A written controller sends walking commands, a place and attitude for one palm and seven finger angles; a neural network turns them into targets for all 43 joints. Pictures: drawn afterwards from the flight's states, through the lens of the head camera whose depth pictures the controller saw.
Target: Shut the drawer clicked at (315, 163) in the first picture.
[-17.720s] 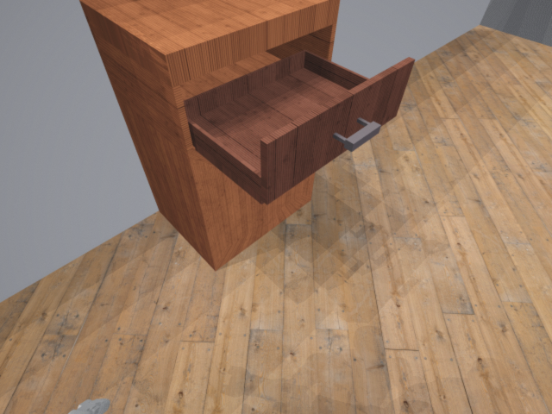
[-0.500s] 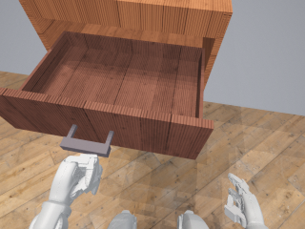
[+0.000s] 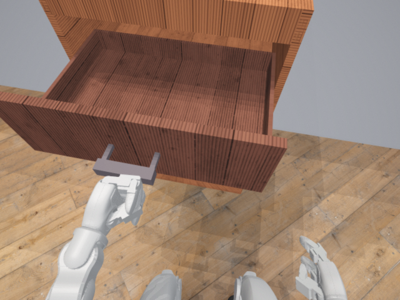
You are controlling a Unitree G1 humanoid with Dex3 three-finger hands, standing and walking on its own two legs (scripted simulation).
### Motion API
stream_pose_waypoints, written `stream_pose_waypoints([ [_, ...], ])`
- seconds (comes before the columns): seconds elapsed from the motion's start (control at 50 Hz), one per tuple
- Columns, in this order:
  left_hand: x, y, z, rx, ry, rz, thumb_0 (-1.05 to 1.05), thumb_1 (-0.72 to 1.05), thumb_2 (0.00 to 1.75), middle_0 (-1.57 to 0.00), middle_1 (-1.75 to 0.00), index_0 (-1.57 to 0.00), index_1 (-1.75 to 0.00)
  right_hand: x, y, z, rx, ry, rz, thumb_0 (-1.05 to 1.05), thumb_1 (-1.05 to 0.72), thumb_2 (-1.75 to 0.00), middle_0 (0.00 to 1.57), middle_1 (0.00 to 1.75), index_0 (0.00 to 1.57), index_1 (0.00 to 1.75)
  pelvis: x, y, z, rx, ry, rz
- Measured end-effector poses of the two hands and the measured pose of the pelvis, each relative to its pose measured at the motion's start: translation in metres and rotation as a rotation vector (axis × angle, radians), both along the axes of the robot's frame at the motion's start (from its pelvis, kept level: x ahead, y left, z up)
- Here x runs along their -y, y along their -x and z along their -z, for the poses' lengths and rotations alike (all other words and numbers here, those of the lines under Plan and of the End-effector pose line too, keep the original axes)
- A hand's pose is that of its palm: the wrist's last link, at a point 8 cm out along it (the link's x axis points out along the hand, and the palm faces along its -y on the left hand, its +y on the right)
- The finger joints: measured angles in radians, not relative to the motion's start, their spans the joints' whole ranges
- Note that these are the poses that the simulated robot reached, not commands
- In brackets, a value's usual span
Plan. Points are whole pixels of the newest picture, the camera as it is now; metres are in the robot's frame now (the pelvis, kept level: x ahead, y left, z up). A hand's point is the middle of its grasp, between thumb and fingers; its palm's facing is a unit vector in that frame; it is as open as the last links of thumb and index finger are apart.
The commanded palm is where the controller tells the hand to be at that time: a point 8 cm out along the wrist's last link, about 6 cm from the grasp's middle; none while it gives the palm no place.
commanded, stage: push the drawer shut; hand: left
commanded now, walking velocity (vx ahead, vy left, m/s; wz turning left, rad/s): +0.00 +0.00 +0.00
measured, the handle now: (129, 162) +0.36 +0.16 +0.05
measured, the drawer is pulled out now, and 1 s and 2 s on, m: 0.27 0.14 0.01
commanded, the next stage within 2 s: none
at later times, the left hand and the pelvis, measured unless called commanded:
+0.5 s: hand (154, 170) +0.35 +0.11 +0.04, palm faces -0.20 -0.98 -0.04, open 3.3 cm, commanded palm +0.35 +0.15 +0.05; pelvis +0.00 +0.00 +0.01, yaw -1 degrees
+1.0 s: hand (164, 145) +0.41 +0.09 +0.04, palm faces -0.17 -0.98 -0.06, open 3.3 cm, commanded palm +0.41 +0.14 +0.05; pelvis +0.01 -0.01 +0.01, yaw -1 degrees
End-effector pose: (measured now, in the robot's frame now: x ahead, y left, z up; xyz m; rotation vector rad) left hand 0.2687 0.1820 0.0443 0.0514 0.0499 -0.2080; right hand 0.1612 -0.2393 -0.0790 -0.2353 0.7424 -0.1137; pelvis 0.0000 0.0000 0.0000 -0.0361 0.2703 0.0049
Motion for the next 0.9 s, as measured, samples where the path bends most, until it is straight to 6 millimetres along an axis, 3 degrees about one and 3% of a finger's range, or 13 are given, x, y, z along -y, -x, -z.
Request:
stream_pose_waypoints([
  [0.48, 0.017, -0.069, -0.002, 0.011, 0.008, -0.010, 0.02, 0.87, 0.97, -1.39, -1.60, -1.40, -1.60, 0.005, 0.040, 0.007, -0.144, -0.009, 0.061, 0.01, -0.90, -0.90, 0.20, 0.30, 0.20, 0.30, -0.004, 0.001, -0.009, -0.008, -0.013, 0.019],
  [0.9, 0.033, -0.119, -0.003, 0.013, -0.012, -0.037, 0.03, 0.91, 0.99, -1.39, -1.60, -1.40, -1.60, 0.022, 0.064, 0.018, -0.268, -0.028, 0.123, 0.01, -0.91, -0.90, 0.20, 0.30, 0.20, 0.30, 0.008, -0.006, -0.011, -0.032, -0.024, 0.031],
])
